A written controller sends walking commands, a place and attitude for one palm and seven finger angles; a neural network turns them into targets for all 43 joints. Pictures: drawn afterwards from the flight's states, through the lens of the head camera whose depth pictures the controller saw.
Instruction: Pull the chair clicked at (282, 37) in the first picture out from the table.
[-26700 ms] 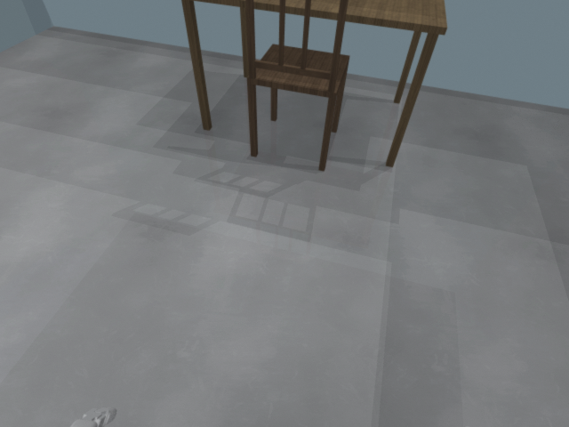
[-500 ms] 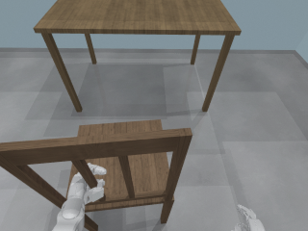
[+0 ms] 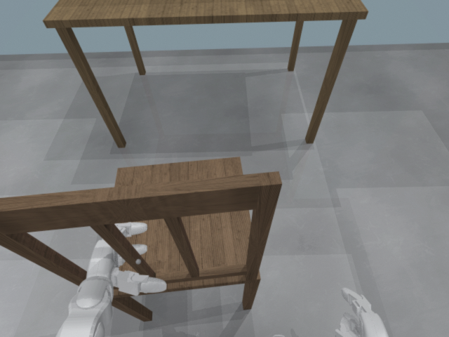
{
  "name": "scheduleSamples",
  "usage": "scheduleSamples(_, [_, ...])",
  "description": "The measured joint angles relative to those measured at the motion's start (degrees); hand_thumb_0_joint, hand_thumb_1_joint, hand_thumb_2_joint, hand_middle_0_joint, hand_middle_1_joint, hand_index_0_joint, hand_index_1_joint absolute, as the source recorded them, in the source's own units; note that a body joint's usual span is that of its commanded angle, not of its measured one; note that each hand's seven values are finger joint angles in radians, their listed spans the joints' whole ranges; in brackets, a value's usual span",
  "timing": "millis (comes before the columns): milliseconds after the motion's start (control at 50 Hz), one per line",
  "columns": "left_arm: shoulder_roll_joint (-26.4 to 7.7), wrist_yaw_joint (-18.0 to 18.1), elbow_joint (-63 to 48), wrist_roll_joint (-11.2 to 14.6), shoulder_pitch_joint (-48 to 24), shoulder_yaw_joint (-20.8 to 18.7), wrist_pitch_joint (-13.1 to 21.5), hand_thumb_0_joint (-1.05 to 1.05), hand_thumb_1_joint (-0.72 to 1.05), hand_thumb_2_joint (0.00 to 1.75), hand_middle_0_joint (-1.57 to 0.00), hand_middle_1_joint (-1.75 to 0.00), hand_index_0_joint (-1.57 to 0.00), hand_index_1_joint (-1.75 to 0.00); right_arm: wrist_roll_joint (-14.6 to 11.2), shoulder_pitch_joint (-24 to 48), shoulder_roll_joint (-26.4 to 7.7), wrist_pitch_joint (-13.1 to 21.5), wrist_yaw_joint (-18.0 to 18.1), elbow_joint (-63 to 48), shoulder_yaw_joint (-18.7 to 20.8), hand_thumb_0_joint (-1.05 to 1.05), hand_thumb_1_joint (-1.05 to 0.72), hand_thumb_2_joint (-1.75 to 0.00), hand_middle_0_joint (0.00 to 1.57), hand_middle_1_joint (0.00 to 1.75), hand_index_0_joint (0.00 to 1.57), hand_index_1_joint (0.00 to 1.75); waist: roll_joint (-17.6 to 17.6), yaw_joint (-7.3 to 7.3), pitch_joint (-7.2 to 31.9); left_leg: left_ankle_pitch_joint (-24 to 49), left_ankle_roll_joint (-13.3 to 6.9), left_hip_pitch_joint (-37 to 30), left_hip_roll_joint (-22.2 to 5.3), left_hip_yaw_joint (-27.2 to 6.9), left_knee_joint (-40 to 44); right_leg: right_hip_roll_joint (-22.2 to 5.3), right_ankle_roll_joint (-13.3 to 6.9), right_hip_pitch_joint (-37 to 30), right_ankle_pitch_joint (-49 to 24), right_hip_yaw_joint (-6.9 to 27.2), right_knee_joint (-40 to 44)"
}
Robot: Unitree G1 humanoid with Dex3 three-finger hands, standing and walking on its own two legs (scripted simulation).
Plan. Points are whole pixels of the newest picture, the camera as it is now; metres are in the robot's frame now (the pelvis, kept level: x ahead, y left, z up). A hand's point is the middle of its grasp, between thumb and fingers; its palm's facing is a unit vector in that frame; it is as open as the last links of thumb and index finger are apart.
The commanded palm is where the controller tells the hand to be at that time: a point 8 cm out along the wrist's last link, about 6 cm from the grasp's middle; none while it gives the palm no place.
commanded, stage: open the thumb and straighten the fingers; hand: left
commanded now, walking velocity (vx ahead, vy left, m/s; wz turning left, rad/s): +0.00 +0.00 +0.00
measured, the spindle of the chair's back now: (131, 256) +0.27 +0.19 -0.04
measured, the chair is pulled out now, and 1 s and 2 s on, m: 0.74 0.74 0.74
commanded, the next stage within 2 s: draw the fingers out of the gap in 0.28 s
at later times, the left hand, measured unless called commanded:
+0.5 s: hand (134, 276) +0.23 +0.18 -0.05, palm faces +0.09 -0.98 -0.17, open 17.4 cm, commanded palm +0.20 +0.23 -0.02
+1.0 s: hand (126, 322) +0.16 +0.18 -0.05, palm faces +0.09 -0.98 -0.16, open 17.5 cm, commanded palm +0.12 +0.23 -0.02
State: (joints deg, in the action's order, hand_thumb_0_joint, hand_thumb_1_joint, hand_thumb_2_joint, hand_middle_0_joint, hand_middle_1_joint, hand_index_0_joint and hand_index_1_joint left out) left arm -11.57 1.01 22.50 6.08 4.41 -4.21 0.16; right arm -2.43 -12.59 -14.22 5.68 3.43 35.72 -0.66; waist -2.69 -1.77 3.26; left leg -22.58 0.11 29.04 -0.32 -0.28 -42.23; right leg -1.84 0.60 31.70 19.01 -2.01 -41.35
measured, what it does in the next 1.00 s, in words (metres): stands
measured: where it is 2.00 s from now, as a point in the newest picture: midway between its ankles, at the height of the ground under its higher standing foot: outside the picture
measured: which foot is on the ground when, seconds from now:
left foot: down 0.00-1.00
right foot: down 0.00-1.00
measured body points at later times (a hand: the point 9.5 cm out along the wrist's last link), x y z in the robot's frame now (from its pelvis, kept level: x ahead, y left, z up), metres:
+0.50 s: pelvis +0.01 -0.01 -0.01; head +0.06 -0.02 +0.44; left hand +0.23 +0.23 -0.03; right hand +0.18 -0.26 -0.10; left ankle -0.02 +0.12 -0.71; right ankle +0.01 -0.13 -0.71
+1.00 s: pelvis +0.00 +0.00 -0.02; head +0.03 +0.00 +0.43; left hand +0.15 +0.23 -0.03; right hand +0.18 -0.24 -0.10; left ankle -0.02 +0.12 -0.71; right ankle +0.01 -0.13 -0.71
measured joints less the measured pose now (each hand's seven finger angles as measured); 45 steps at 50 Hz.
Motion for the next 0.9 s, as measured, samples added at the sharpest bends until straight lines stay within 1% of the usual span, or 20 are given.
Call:
scheduleSamples(80, [0.3,-0.9,-2.1,-0.1,1.0,0.5,-1.0,0.0,-0.48,0.23,-0.26,-0.79,-0.28,-0.81,0.2,-0.2,-0.1,0.8,0.4,-0.5,-0.2,0.01,-0.9,-0.9,0.2,0.3,0.2,0.3,-0.1,0.1,0.7,-1.1,0.2,1.1,0.0,-0.5,-1.6,-0.1,-0.1,1.0,1.3,-0.5,-1.7])
scheduleSamples(220, [-0.7,-1.2,-7.1,-0.3,4.6,-0.7,-2.6,-0.01,-0.52,0.21,-0.12,-0.34,-0.12,-0.35,0.3,-0.6,-0.6,1.0,0.7,-2.4,0.2,0.01,-0.9,-0.9,0.2,0.3,0.21,0.3,0.2,-0.13,1.8,-2.6,0.6,1.8,-0.4,-1.0,-3.3,0.2,-0.5,1.6,2.9,-1.0,-3.4])
scheduleSamples(280, [-0.9,-1.4,-9.2,-0.1,6.5,-0.4,-3.5,-0.01,-0.53,0.2,-0.07,-0.2,-0.07,-0.21,0.2,-0.7,-1.1,1.3,0.8,-3.1,0.4,0.01,-0.9,-0.9,0.2,0.3,0.2,0.3,0.0,-0.18,2.2,-3.0,0.7,2.0,-0.4,-1.4,-3.9,0.3,-0.6,1.6,3.3,-1.3,-3.7])
scheduleSamples(340, [-0.9,-1.8,-10.5,0.1,7.8,-0.1,-4.3,-0.01,-0.53,0.2,-0.04,-0.11,-0.04,-0.12,0.2,-0.7,-1.5,1.4,1.0,-3.5,0.6,0.01,-0.9,-0.9,0.2,0.3,0.2,0.3,0.0,-0.18,2.3,-3.4,0.7,2.4,-0.4,-1.6,-4.5,0.3,-0.6,1.8,3.7,-1.6,-4.2])
scheduleSamples(420, [-0.9,-1.8,-12.2,0.0,9.4,0.0,-4.8,-0.01,-0.54,0.2,-0.02,-0.05,-0.02,-0.06,0.3,-0.7,-1.5,1.6,1.4,-4.0,0.7,0.01,-0.9,-0.9,0.2,0.3,0.2,0.3,0.2,-0.17,2.3,-3.6,0.8,3.0,-0.4,-1.9,-5.3,0.3,-0.7,2.3,3.9,-1.8,-4.9])
scheduleSamples(520, [-1.1,-1.7,-15.4,0.1,12.8,-0.1,-4.6,-0.01,-0.54,0.2,-0.01,-0.02,-0.01,-0.02,0.3,-0.9,-0.8,1.7,1.5,-4.4,0.7,0.01,-0.9,-0.9,0.2,0.3,0.2,0.3,0.4,-0.21,2.8,-3.9,0.8,3.5,-0.5,-1.9,-6.0,0.3,-0.7,2.7,4.1,-1.9,-5.5])
scheduleSamples(680, [-1.4,-2.0,-19.0,0.2,18.7,0.5,-5.2,-0.01,-0.54,0.2,0.0,0.0,-0.01,-0.01,0.2,-1.1,0.1,2.0,2.0,-4.9,0.2,0.01,-0.9,-0.9,0.2,0.3,0.2,0.3,0.0,-0.04,3.4,-4.3,0.6,4.6,-0.3,-2.4,-7.7,0.1,-0.5,3.3,4.4,-2.2,-6.6])
scheduleSamples(820, [-1.4,-2.0,-22.3,0.2,21.6,1.8,-4.7,-0.01,-0.54,0.2,0.0,0.0,-0.01,-0.01,0.2,-1.0,0.4,3.2,2.6,-5.1,-0.2,0.01,-0.9,-0.9,0.2,0.3,0.21,0.3,-0.2,0.27,3.3,-4.6,0.3,6.1,0.1,-2.8,-9.5,-0.3,-0.4,4.3,4.6,-2.7,-7.8])
scheduleSamples(900, [-1.0,-1.8,-24.4,0.0,23.3,2.5,-5.0,-0.01,-0.54,0.2,0.0,0.0,-0.01,-0.01,0.1,-0.9,0.8,3.4,2.7,-5.1,-0.1,0.01,-0.9,-0.9,0.2,0.3,0.21,0.3,-0.2,0.23,3.7,-4.7,0.2,6.7,0.1,-2.8,-10.2,-0.4,-0.2,4.8,4.6,-2.6,-8.3])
